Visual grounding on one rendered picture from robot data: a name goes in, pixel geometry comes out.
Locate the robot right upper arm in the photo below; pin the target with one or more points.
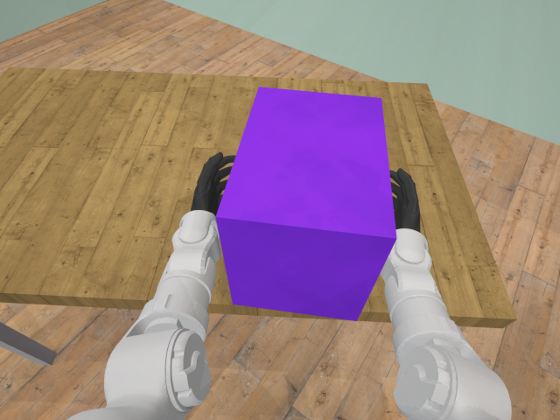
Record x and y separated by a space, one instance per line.
434 383

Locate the robot left forearm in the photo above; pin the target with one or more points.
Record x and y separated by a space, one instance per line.
186 286

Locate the robot left upper arm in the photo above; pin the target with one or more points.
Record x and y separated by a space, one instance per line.
154 376

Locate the carton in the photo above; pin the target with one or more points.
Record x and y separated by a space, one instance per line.
306 221

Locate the left robot hand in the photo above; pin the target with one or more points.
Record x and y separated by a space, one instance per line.
207 194

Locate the table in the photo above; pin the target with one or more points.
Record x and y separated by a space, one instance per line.
97 169

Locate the robot right forearm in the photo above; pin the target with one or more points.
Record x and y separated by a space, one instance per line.
416 309

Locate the right robot hand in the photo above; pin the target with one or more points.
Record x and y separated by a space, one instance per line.
407 212

